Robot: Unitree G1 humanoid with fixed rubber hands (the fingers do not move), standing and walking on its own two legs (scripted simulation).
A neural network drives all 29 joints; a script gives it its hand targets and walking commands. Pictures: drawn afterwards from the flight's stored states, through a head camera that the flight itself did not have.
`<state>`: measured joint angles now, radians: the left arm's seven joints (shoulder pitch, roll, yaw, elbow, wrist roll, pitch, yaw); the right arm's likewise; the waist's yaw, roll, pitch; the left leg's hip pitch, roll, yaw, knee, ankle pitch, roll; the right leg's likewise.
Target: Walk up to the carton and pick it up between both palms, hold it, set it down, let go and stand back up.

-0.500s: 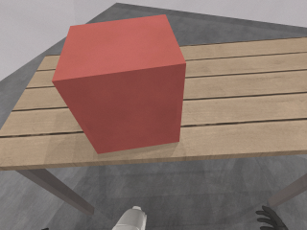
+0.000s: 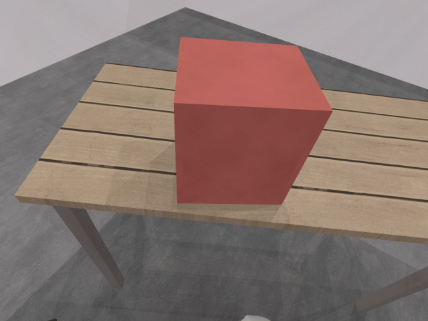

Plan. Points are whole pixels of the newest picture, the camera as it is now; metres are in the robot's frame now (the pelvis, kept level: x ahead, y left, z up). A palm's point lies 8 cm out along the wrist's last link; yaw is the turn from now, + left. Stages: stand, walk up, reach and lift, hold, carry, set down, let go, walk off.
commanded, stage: walk up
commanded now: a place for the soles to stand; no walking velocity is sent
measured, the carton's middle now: (235, 127) +0.46 -0.02 +0.13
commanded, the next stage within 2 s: none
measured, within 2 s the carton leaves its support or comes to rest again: neither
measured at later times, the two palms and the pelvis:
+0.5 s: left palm out of the picture +0.10 +0.32 -0.08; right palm out of the picture +0.07 -0.30 -0.12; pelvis +0.01 +0.00 +0.00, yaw +0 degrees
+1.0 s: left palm out of the picture +0.14 +0.31 -0.09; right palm out of the picture +0.13 -0.29 -0.09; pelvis +0.04 +0.01 +0.02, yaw -2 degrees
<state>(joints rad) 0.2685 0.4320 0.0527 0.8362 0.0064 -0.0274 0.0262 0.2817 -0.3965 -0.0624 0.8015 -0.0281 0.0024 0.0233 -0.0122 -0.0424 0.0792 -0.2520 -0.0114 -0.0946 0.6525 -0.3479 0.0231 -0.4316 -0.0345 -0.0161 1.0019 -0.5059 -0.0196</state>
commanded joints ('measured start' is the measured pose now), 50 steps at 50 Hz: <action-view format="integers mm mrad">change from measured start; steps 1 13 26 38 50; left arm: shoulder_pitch -38 -110 -139 -168 -218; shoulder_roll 166 197 159 138 130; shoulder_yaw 55 50 24 -3 -10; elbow -71 -40 44 125 192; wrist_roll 13 20 5 -13 -6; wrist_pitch -33 -41 -32 -21 -19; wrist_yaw -8 -21 -36 -26 -22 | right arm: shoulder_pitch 33 13 -107 -159 -238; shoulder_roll -256 -215 -178 -189 -181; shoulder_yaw -57 -30 16 13 11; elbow -52 18 99 160 205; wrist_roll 7 29 19 27 22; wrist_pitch -31 -26 -58 -55 -41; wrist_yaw -14 -19 -19 -34 -29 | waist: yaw -34 -7 25 16 14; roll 285 -135 12 128 11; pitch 16 -1 -32 -128 -98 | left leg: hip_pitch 37 -54 -68 105 137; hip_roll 193 30 87 133 139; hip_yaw -237 10 -12 35 26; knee -255 78 -267 -284 -362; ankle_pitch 277 -166 34 422 244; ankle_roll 210 22 30 5 3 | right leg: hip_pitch -25 62 238 312 301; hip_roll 6 -246 -107 -70 -86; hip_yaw -16 312 165 75 103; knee -205 -727 -599 -560 -639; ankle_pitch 82 -44 249 625 543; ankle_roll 14 -169 -55 -40 -24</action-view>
